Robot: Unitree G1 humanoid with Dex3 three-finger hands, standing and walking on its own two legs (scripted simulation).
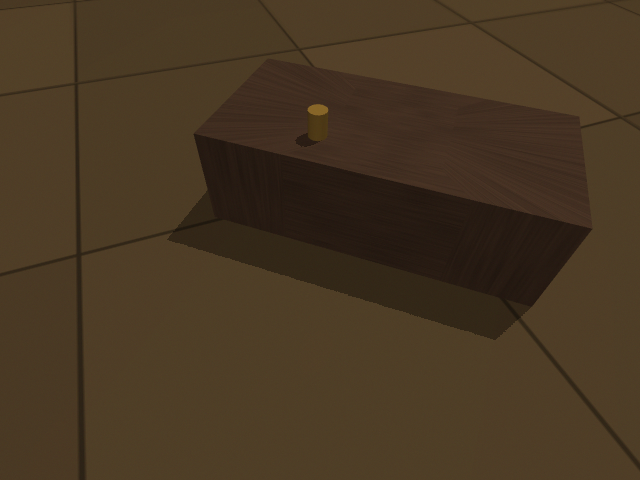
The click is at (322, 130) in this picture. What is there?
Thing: squat round
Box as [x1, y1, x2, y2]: [308, 104, 327, 140]
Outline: 314,104 308,107 308,137 313,140 321,140 326,137 327,132 327,108 320,104
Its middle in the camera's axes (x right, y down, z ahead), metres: -0.01 -0.44 +1.40
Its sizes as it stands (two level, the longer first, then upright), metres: 0.071 0.071 0.101
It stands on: a support 0.42 m high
